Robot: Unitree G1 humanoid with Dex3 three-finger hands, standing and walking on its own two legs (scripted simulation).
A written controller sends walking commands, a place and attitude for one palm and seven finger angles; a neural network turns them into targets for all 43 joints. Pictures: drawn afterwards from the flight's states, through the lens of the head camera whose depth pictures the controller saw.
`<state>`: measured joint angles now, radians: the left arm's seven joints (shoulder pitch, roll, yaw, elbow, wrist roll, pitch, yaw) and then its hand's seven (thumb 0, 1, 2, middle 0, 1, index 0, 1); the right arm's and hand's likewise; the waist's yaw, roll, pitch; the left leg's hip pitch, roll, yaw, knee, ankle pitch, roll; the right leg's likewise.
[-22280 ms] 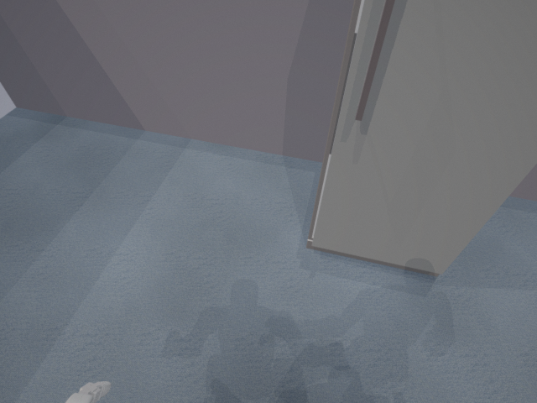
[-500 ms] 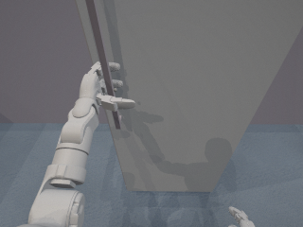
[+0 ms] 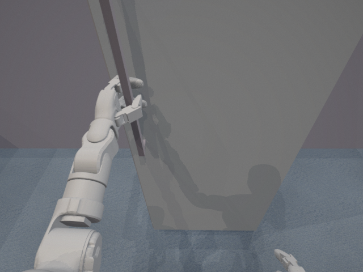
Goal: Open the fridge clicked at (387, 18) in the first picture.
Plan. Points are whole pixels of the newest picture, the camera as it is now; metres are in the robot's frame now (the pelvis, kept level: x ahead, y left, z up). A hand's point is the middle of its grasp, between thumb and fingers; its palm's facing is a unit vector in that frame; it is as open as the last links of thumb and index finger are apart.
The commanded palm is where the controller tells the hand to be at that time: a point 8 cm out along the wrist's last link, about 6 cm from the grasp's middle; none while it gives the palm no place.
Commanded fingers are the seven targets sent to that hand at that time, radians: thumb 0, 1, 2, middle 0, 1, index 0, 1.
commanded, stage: grip the handle and tug to test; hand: left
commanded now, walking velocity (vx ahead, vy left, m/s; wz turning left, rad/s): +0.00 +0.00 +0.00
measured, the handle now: (127, 81) +0.46 +0.15 +0.22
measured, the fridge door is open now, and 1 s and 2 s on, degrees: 0 7 31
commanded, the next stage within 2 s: pull the door a little, standing still in 0.72 s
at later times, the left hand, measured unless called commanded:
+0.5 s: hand (137, 110) +0.40 +0.12 +0.18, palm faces +0.04 -1.00 -0.01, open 5.5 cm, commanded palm +0.35 +0.17 +0.19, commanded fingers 0.00 0.90 0.90 -0.45 -1.40 -0.45 -1.40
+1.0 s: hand (135, 127) +0.34 +0.11 +0.18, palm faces +0.00 -1.00 -0.02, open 5.7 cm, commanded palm +0.30 +0.16 +0.19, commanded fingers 0.00 0.90 0.90 -0.45 -1.40 -0.45 -1.40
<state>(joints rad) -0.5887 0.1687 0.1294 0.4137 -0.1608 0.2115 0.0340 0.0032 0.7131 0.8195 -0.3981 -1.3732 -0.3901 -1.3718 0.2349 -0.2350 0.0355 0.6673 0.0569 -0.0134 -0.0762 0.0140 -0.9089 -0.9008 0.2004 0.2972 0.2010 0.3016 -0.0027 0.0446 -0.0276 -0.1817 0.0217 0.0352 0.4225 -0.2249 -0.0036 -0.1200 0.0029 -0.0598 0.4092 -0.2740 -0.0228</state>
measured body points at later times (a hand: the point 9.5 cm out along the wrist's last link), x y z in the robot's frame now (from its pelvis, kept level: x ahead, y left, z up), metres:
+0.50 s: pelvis +0.02 +0.00 +0.00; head +0.00 -0.02 +0.45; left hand +0.39 +0.17 +0.19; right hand +0.18 -0.24 -0.09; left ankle +0.00 +0.12 -0.74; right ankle -0.03 -0.10 -0.74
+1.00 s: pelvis +0.04 +0.00 +0.00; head +0.02 -0.03 +0.45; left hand +0.34 +0.17 +0.19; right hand +0.25 -0.22 -0.08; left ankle +0.00 +0.13 -0.74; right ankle -0.03 -0.10 -0.74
